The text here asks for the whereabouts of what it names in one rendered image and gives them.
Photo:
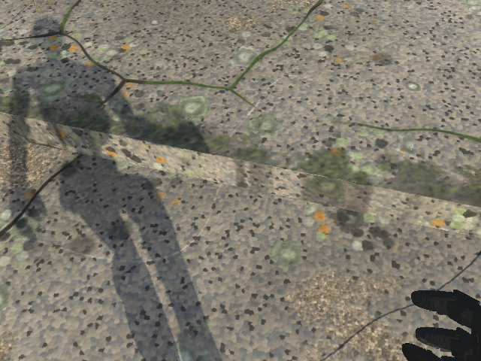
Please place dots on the right robot hand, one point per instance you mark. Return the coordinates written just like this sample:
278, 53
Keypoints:
461, 308

